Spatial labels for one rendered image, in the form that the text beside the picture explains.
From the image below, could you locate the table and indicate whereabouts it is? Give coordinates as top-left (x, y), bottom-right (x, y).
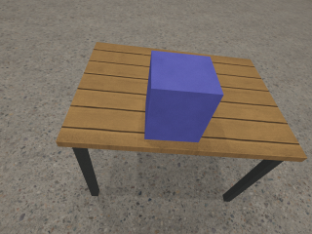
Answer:
top-left (56, 42), bottom-right (307, 202)

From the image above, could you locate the carton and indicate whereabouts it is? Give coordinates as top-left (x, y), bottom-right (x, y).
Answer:
top-left (144, 51), bottom-right (224, 142)

